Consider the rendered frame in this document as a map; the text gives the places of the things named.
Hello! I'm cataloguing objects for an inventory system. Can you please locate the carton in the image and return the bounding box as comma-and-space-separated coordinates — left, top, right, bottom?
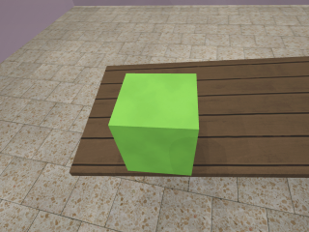
108, 73, 199, 176

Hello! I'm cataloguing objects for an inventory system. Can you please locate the table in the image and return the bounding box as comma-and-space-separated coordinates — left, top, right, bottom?
69, 56, 309, 178

